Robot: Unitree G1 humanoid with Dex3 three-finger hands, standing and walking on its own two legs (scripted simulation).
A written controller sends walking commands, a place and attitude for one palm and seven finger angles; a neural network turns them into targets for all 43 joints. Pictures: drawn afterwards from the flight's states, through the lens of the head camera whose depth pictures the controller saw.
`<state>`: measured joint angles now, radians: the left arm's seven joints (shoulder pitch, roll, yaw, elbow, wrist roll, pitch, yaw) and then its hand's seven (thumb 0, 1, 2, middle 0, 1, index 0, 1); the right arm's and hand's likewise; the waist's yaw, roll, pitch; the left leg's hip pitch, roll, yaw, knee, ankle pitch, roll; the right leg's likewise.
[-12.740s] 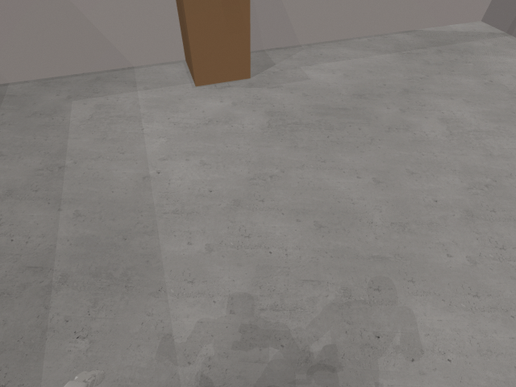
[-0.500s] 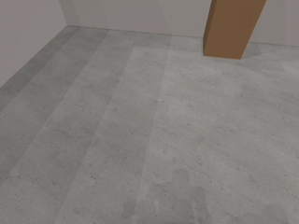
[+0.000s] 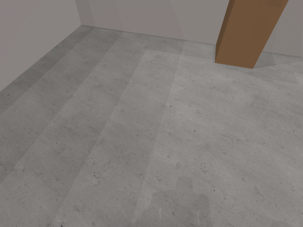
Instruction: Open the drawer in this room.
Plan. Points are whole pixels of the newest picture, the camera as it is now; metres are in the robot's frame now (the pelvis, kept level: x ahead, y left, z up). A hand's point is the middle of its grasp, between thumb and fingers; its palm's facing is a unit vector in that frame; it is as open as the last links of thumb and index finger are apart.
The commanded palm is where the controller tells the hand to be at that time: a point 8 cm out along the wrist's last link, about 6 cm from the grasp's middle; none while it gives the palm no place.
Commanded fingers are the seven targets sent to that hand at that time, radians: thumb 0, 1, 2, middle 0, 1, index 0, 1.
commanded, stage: turn or walk to find it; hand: left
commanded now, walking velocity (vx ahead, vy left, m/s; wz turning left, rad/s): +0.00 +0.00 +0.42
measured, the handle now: out of the picture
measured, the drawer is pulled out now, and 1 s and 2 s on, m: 0.00 0.00 0.00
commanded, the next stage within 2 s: stand and wait in 1.48 s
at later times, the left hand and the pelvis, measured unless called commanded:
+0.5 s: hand out of the picture -0.01 +0.22 -0.17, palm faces +0.06 -0.97 -0.22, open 7.4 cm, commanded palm none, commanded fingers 0.00 0.90 0.90 -0.20 -0.30 -0.20 -0.30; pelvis -0.01 +0.03 +0.00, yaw +3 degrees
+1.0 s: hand out of the picture +0.00 +0.19 -0.18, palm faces +0.08 -0.98 -0.20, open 7.4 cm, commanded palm none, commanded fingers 0.00 0.90 0.90 -0.20 -0.30 -0.20 -0.30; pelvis -0.01 +0.01 +0.00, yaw +4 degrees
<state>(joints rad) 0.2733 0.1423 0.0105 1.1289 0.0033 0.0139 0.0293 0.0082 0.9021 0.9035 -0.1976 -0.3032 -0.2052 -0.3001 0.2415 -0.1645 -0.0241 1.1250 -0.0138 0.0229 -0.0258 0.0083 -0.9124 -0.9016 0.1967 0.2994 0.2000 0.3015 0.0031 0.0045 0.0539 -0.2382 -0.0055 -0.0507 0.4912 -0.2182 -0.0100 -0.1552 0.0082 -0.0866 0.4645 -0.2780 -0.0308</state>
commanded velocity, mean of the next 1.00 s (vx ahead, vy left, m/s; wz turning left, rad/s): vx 0.00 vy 0.00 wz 0.02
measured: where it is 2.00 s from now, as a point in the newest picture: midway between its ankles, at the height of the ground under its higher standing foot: outside the picture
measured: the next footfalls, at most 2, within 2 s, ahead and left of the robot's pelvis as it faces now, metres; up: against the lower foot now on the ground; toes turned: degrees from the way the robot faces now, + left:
right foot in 1.80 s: +0.03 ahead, -0.12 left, +0.00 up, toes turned +12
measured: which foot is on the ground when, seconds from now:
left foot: down 0.00-1.00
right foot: down 0.00-1.00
